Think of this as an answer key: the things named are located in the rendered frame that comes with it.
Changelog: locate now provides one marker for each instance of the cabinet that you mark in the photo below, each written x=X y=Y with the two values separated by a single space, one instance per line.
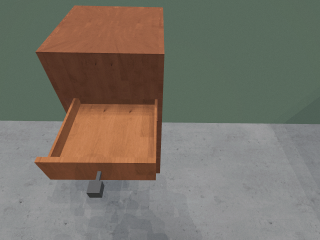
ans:
x=108 y=52

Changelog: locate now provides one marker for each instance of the handle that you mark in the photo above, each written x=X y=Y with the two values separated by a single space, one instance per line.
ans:
x=95 y=187

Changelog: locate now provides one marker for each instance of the drawer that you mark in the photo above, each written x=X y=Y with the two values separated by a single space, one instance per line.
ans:
x=115 y=136

